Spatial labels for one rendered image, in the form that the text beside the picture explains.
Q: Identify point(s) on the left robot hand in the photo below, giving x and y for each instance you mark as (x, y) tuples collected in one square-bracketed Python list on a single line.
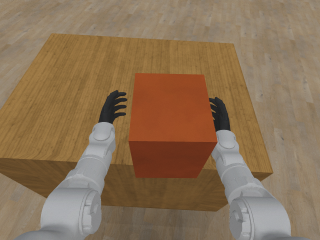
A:
[(108, 110)]

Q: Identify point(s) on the carton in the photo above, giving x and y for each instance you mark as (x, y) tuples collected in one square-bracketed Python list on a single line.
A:
[(172, 131)]

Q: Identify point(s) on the pedestal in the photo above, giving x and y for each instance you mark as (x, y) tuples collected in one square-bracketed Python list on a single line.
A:
[(46, 122)]

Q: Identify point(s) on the robot right upper arm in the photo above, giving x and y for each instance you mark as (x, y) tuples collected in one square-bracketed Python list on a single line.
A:
[(259, 218)]

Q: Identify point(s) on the robot left upper arm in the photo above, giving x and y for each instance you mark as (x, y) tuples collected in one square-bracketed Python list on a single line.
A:
[(68, 214)]

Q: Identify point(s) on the right robot forearm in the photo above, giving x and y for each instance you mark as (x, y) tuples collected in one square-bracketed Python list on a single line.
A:
[(234, 172)]

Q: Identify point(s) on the right robot hand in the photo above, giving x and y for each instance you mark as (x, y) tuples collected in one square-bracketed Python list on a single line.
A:
[(221, 117)]

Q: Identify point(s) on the left robot forearm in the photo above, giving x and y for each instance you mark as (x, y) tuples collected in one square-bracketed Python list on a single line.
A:
[(94, 163)]

